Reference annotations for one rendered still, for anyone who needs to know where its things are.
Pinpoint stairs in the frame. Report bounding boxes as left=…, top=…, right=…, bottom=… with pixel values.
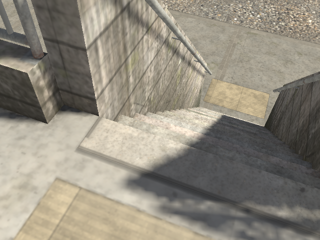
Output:
left=116, top=107, right=320, bottom=189

